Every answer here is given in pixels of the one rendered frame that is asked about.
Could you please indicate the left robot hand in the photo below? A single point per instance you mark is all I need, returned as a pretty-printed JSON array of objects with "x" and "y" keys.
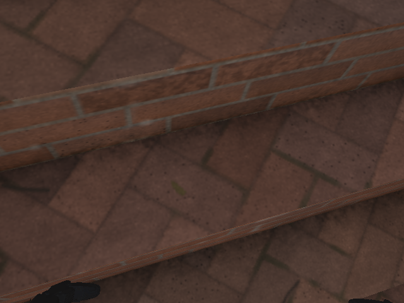
[{"x": 67, "y": 292}]

